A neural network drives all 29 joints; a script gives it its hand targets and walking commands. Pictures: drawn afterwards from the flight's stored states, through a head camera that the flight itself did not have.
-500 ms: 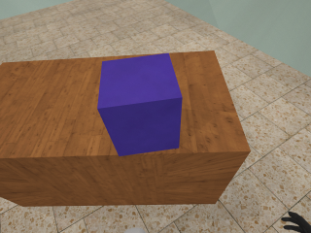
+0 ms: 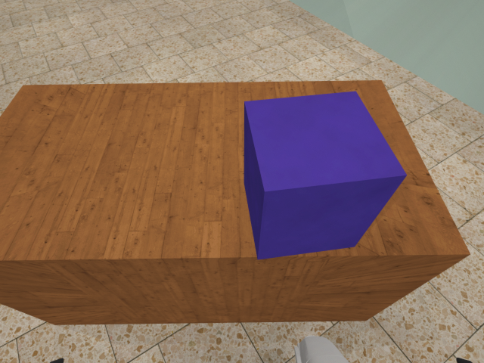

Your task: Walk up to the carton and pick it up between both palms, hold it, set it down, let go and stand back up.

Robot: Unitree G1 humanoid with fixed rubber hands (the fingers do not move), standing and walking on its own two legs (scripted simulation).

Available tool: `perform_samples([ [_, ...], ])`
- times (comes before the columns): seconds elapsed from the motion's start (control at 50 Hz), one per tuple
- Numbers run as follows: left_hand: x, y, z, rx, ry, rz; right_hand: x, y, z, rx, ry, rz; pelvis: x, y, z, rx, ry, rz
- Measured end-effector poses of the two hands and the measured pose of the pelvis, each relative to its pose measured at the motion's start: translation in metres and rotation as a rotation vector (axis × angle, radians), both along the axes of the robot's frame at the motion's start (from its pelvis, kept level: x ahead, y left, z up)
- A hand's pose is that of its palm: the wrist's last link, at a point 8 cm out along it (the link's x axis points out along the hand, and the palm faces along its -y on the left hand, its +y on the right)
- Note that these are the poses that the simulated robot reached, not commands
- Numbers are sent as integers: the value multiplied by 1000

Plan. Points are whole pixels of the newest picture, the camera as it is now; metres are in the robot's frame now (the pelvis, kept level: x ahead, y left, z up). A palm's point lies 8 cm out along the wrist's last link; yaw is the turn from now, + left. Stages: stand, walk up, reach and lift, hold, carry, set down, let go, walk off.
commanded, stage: walk up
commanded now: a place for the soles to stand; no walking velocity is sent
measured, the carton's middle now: (304, 180) +0.43 -0.09 +0.01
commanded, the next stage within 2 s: none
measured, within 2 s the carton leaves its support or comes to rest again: neither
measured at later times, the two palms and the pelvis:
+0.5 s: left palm out of the picture +0.09 +0.30 -0.08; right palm out of the picture +0.09 -0.37 -0.11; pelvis +0.02 -0.04 -0.01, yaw +0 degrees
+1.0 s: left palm (84, 355) +0.14 +0.29 -0.09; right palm out of the picture +0.13 -0.37 -0.08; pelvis +0.05 -0.03 -0.01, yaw +0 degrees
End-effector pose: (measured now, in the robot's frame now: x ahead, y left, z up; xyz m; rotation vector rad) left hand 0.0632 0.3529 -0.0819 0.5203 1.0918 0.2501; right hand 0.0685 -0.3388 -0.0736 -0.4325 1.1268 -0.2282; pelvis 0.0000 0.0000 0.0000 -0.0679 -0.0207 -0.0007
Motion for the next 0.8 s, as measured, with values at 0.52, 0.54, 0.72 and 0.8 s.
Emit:
perform_samples([
  [0.52, 24, -61, 6, 6, -41, 33, 24, -37, -39, 60, -23, -3, 22, -44, -12, 84, -8, 12],
  [0.54, 24, -64, 9, 8, -45, 34, 25, -39, -39, 62, -23, -1, 23, -47, -10, 92, -6, 14],
  [0.72, 37, -67, 17, 9, -55, 16, 29, -40, -38, 73, -18, -7, 28, -48, -6, 108, 7, 10],
  [0.8, 47, -59, 9, -15, -63, 12, 29, -33, -35, 55, -24, -8, 29, -38, -8, 91, 6, 8],
])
